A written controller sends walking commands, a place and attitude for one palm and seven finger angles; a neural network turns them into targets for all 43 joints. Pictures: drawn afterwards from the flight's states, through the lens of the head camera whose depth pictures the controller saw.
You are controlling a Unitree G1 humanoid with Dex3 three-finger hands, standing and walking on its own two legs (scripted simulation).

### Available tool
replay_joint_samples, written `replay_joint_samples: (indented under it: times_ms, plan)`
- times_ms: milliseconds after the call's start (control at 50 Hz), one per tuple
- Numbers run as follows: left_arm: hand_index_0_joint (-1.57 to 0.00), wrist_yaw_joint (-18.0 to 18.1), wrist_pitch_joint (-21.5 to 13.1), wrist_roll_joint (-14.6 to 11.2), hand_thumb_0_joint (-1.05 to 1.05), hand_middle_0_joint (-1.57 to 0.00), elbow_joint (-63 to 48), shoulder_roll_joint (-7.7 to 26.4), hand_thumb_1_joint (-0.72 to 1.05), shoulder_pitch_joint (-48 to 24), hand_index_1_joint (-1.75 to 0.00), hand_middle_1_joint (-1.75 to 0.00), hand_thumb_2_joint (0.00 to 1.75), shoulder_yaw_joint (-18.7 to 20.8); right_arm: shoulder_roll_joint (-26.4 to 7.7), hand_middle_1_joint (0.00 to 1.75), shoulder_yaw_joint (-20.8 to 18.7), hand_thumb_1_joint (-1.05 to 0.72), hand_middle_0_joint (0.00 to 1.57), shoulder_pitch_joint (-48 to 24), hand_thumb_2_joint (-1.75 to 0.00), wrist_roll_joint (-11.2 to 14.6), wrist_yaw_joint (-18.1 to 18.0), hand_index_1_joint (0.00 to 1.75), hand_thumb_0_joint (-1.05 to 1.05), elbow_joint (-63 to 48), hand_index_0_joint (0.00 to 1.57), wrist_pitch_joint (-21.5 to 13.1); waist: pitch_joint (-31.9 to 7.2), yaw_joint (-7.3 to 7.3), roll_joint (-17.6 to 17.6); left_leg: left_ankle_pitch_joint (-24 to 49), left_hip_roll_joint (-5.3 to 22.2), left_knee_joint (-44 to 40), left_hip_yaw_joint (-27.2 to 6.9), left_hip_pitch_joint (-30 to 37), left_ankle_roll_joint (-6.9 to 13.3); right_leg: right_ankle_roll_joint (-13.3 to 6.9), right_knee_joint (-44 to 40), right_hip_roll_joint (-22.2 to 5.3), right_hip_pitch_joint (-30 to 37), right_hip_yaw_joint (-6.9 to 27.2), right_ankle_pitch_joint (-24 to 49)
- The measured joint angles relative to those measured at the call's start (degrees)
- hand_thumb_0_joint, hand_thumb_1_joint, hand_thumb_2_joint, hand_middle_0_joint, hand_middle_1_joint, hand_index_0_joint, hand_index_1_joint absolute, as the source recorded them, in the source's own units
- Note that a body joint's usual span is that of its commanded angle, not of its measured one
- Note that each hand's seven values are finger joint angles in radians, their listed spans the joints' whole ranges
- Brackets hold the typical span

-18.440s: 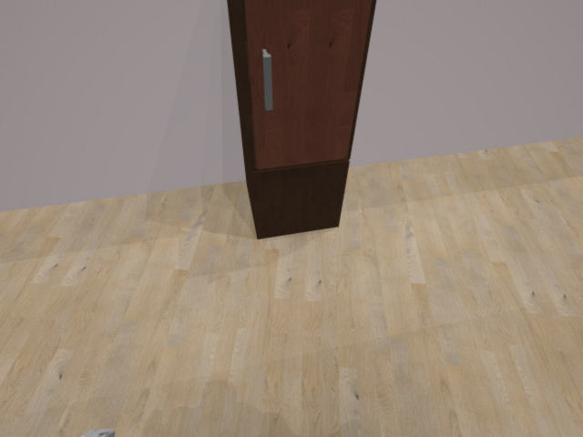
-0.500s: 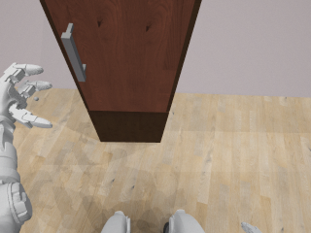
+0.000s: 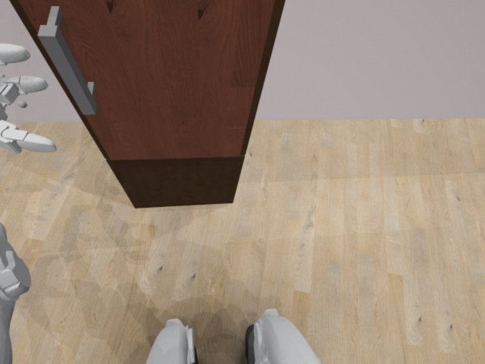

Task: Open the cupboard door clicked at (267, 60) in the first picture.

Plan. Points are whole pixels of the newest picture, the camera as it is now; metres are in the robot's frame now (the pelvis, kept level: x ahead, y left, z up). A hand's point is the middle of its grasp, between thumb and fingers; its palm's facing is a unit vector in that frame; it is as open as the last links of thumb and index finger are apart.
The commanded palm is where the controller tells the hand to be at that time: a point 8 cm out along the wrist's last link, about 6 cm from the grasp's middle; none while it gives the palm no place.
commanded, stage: move the hooked fingers beside the handle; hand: left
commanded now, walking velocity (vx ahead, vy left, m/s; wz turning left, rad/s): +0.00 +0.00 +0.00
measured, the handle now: (74, 66) +0.57 +0.23 +0.07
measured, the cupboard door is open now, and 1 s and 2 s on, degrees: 0 0 0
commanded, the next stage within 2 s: slide the fingers in behind the handle in 1.00 s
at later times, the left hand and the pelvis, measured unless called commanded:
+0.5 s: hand (19, 92) +0.51 +0.30 +0.08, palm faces +0.02 -1.00 -0.01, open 14.0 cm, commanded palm +0.49 +0.33 +0.07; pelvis +0.01 +0.00 +0.00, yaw -1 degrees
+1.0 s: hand (17, 96) +0.50 +0.30 +0.08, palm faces +0.02 -1.00 -0.01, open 14.0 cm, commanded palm +0.50 +0.33 +0.07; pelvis +0.00 +0.01 -0.01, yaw +0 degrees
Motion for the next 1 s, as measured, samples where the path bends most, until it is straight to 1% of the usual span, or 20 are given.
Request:
replay_joint_samples:
  times_ms: [120,240,320,360,420,480,520,600,700,780,840,920,1000]
  plan:
    - [-0.30,-0.12,1.44,1.80,-0.01,-0.30,3.16,3.68,-0.50,-3.99,-1.20,-1.20,0.30,0.57,-0.37,0.30,0.60,-0.90,0.20,0.44,-0.90,-0.07,-0.09,0.30,0.01,-0.79,0.20,0.66,0.41,-1.48,0.21,-0.28,0.37,1.11,-0.36,-2.15,-0.05,-0.10,0.63,0.35,-1.90,-0.29,-0.03]
    - [-0.30,-0.43,2.09,2.72,-0.01,-0.30,4.92,6.85,-0.50,-7.97,-1.20,-1.20,0.30,1.34,-0.47,0.30,1.25,-0.90,0.20,0.52,-0.90,-0.21,-0.06,0.30,0.01,-1.16,0.20,1.10,0.65,-2.67,0.30,-0.61,0.70,2.38,-0.70,-4.56,-0.06,-0.12,1.35,0.67,-4.05,-0.57,-0.08]
    - [-0.30,-1.03,3.08,3.25,-0.01,-0.29,4.57,8.27,-0.50,-8.07,-1.20,-1.19,0.30,2.05,-0.35,0.30,1.40,-0.90,0.20,0.83,-0.90,-0.30,0.13,0.30,0.01,-1.96,0.20,1.58,0.74,-3.13,0.46,-0.74,0.90,2.69,-0.59,-5.54,0.04,-0.03,1.37,0.87,-4.99,-0.44,0.04]
    - [-0.30,-1.29,3.17,3.03,-0.01,-0.29,3.28,7.97,-0.50,-6.81,-1.20,-1.19,0.30,2.53,-0.17,0.30,1.22,-0.90,0.20,1.17,-0.90,-0.37,0.43,0.30,0.01,-2.21,0.20,1.81,0.69,-2.94,0.55,-0.76,0.97,2.50,-0.41,-5.54,0.11,0.06,1.10,0.95,-5.03,-0.25,0.16]
    - [-0.30,-1.53,2.92,2.24,-0.01,-0.29,0.98,6.62,-0.50,-4.41,-1.20,-1.19,0.30,3.39,0.14,0.30,0.99,-0.90,0.20,1.69,-0.90,-0.45,1.01,0.30,0.01,-2.23,0.20,2.16,0.45,-2.36,0.59,-0.76,1.00,1.99,-0.16,-5.00,0.20,0.18,0.51,1.01,-4.55,-0.01,0.28]
    - [-0.30,-1.44,2.64,1.41,-0.01,-0.29,-0.30,5.02,-0.50,-2.86,-1.20,-1.19,0.30,3.11,0.47,0.30,0.91,-0.90,0.20,1.90,-0.90,-0.39,1.48,0.30,0.01,-1.87,0.20,2.52,0.25,-1.70,0.50,-0.76,0.92,1.40,-0.15,-4.00,0.28,0.28,-0.18,0.97,-3.47,0.01,0.32]
    - [-0.30,-1.24,2.68,1.40,-0.01,-0.29,-0.30,4.36,-0.50,-2.51,-1.20,-1.19,0.30,2.99,0.61,0.30,0.98,-0.90,0.20,1.79,-0.90,-0.40,1.58,0.30,0.01,-1.65,0.20,2.65,0.04,-1.51,0.41,-0.76,0.84,1.15,-0.27,-3.46,0.30,0.32,-0.51,0.92,-2.83,-0.12,0.30]
    - [-0.30,-0.44,2.39,1.39,-0.01,-0.29,-0.96,3.13,-0.50,-1.93,-1.20,-1.20,0.30,1.45,0.73,0.30,0.78,-0.90,0.20,1.33,-0.90,-0.44,1.60,0.30,0.00,-1.53,0.20,2.71,-0.13,-1.22,0.39,-0.76,0.62,0.83,-0.62,-2.50,0.31,0.36,-1.02,0.74,-1.58,-0.45,0.23]
    - [-0.30,0.00,1.71,0.77,-0.01,-0.29,-0.66,1.68,-0.50,-1.90,-1.20,-1.20,0.30,0.02,0.63,0.30,0.58,-0.90,0.20,0.43,-0.90,-0.43,1.47,0.30,0.00,-1.51,0.20,2.77,-0.49,-0.91,0.31,-0.76,0.39,0.44,-0.70,-1.35,0.38,0.44,-1.38,0.55,-0.37,-0.53,0.16]
    - [-0.30,0.51,1.86,1.37,-0.01,-0.30,1.32,1.92,-0.50,-2.72,-1.20,-1.20,0.30,-0.55,0.32,0.30,0.78,-0.90,0.20,-0.31,-0.90,-0.37,1.22,0.30,0.00,-2.13,0.20,2.55,-0.45,-1.11,0.25,-0.80,0.26,0.65,-0.66,-1.29,0.46,0.49,-1.00,0.42,-0.38,-0.48,0.02]
    - [-0.30,0.71,1.41,1.86,-0.01,-0.30,1.55,2.47,-0.50,-2.81,-1.20,-1.20,0.30,0.45,0.19,0.30,0.75,-0.90,0.20,-0.76,-0.90,-0.47,1.06,0.30,0.00,-2.54,0.20,2.15,-0.30,-1.36,0.20,-0.91,0.34,1.12,-0.58,-1.74,0.45,0.47,-0.49,0.48,-0.92,-0.38,-0.06]
    - [-0.30,0.33,0.64,1.45,-0.01,-0.30,1.14,2.89,-0.50,-2.83,-1.20,-1.20,0.30,0.61,0.15,0.30,0.67,-0.90,0.20,-0.79,-0.90,-0.39,1.03,0.30,0.00,-2.51,0.20,2.04,-0.06,-1.21,0.13,-1.01,0.43,1.60,-0.57,-2.25,0.40,0.43,0.00,0.55,-1.46,-0.35,-0.13]
    - [-0.30,-0.31,1.17,1.40,-0.01,-0.30,2.22,3.71,-0.50,-4.04,-1.20,-1.20,0.30,0.37,0.06,0.30,1.06,-0.90,0.20,-0.70,-0.90,-0.23,0.83,0.30,0.00,-2.00,0.20,2.20,0.19,-1.25,0.13,-1.01,0.40,2.09,-0.85,-3.02,0.39,0.38,0.42,0.52,-2.10,-0.59,-0.19]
